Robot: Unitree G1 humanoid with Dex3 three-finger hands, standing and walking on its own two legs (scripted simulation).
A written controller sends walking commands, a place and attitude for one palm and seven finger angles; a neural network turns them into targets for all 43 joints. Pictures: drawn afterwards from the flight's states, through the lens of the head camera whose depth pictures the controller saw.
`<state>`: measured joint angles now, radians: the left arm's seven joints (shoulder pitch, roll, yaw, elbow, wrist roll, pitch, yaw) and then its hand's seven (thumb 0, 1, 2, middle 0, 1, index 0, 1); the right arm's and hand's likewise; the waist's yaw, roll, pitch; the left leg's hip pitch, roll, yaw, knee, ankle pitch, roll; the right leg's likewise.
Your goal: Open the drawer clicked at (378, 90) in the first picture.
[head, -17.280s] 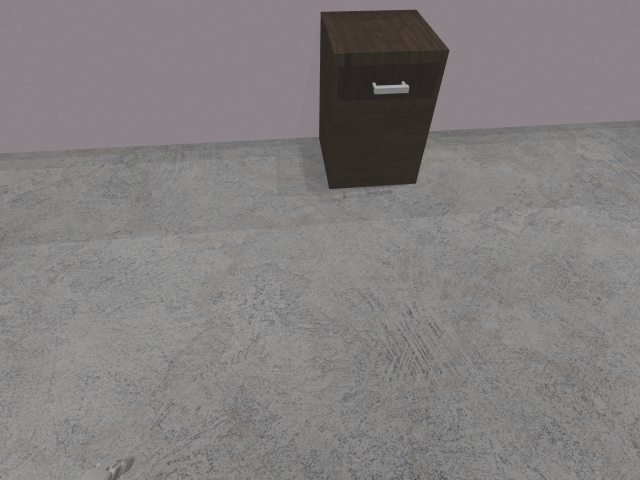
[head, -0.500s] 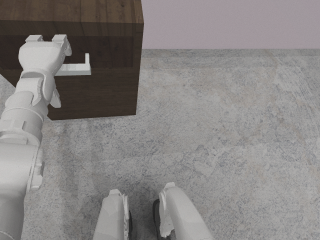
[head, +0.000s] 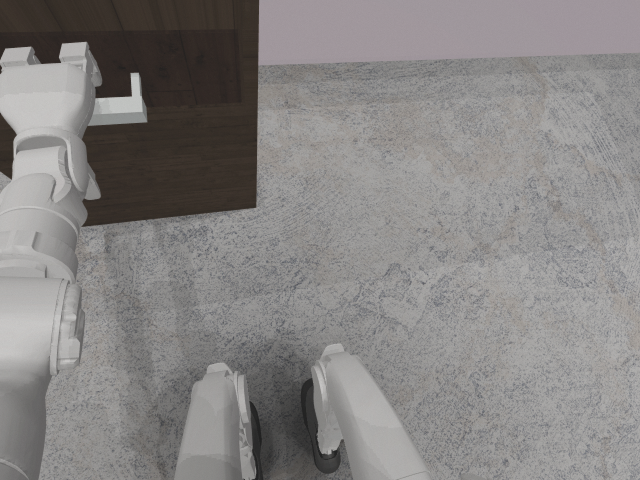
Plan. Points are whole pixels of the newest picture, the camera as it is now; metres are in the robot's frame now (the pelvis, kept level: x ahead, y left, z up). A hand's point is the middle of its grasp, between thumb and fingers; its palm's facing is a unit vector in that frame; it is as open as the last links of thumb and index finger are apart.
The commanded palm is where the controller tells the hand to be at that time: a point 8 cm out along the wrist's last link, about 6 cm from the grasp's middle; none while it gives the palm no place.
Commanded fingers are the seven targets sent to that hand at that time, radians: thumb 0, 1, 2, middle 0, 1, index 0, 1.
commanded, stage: lower the fingers behind the handle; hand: left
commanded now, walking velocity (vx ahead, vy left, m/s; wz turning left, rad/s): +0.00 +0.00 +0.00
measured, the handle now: (87, 97) +0.60 +0.24 -0.06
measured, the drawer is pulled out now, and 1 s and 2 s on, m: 0.00 0.00 0.01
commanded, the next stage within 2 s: close the thumb around the handle in 0.88 s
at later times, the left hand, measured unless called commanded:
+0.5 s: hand (85, 144) +0.55 +0.25 -0.08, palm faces +0.00 -0.01 -1.00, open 13.8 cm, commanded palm +0.55 +0.21 -0.04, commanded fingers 0.00 -0.50 0.30 -0.30 -1.20 -0.30 -1.20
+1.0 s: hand (86, 144) +0.55 +0.24 -0.09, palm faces -0.02 -0.02 -1.00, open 13.8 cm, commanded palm +0.54 +0.20 -0.04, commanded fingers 0.00 -0.39 0.35 -0.31 -1.21 -0.31 -1.21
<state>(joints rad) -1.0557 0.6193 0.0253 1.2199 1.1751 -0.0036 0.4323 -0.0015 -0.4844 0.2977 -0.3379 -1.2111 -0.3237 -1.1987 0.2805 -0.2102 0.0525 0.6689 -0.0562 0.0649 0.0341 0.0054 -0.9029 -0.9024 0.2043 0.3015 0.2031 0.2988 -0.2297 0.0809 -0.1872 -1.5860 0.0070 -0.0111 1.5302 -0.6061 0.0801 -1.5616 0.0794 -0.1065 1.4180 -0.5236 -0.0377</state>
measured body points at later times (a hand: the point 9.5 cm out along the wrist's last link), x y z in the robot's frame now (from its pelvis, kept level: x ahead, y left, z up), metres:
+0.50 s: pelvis -0.01 -0.01 -0.04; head +0.22 +0.03 +0.35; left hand +0.54 +0.24 -0.03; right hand +0.00 -0.27 -0.16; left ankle +0.03 +0.07 -0.56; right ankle +0.06 -0.10 -0.56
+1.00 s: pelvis -0.01 -0.01 -0.04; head +0.22 +0.02 +0.35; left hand +0.54 +0.24 -0.03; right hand +0.00 -0.27 -0.16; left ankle +0.03 +0.07 -0.56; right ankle +0.06 -0.10 -0.56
